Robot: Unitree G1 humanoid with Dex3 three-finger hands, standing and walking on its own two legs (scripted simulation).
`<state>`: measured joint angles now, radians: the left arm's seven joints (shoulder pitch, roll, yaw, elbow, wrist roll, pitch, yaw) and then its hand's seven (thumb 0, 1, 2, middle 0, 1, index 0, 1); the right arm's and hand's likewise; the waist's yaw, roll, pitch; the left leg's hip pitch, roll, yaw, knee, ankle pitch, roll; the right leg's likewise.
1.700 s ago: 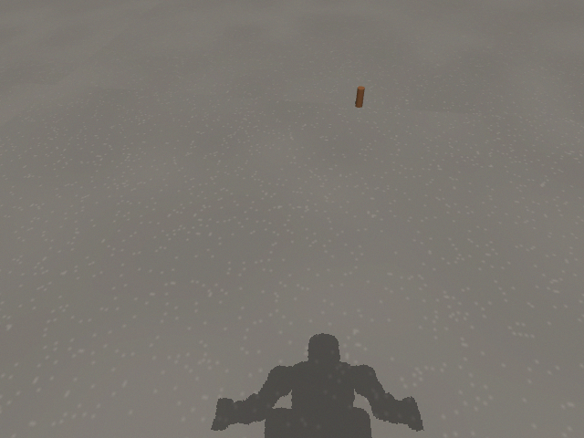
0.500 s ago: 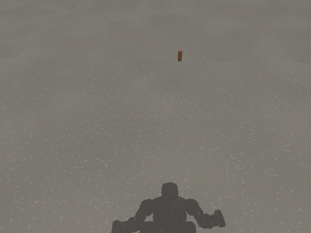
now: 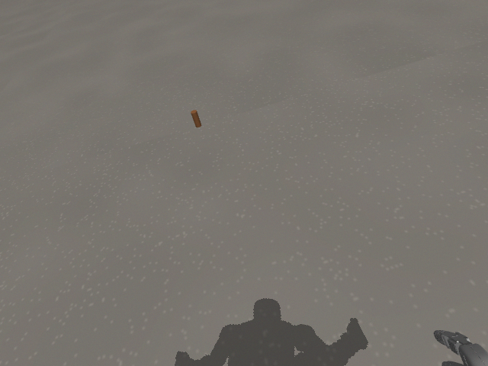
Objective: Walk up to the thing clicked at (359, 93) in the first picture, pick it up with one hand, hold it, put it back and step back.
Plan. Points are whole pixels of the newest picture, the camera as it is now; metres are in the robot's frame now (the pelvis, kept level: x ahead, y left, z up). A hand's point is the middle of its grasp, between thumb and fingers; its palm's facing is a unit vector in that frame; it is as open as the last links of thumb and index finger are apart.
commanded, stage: walk up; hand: left
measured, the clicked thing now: (196, 118) +1.92 +0.65 -0.69
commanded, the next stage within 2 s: none
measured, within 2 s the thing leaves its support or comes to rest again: neither
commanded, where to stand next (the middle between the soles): +1.59 +0.96 m, yaw -76 degrees
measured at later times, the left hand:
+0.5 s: hand (136, 212) +0.54 +0.40 -0.11, palm faces -0.38 -0.77 -0.51, open 7.4 cm
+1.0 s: hand (158, 146) +0.85 +0.42 -0.12, palm faces -0.45 -0.70 -0.56, open 7.4 cm
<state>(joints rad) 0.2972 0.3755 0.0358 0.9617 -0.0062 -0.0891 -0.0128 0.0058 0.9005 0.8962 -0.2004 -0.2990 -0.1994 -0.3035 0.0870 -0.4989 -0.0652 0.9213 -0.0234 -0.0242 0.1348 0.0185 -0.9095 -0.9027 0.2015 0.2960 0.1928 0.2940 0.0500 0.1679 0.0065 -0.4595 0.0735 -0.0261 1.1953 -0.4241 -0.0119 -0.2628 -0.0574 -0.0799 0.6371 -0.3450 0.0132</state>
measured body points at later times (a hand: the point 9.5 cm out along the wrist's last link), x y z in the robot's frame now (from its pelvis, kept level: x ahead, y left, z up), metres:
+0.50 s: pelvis +0.33 +0.14 +0.01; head +0.37 +0.12 +0.46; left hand +0.56 +0.44 -0.08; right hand +0.29 -0.21 -0.08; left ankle +0.39 +0.19 -0.72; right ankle +0.29 +0.00 -0.64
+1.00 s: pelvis +0.64 +0.19 -0.02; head +0.63 +0.16 +0.43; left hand +0.87 +0.46 -0.09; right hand +0.59 -0.16 -0.11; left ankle +0.85 +0.33 -0.67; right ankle +0.56 +0.02 -0.72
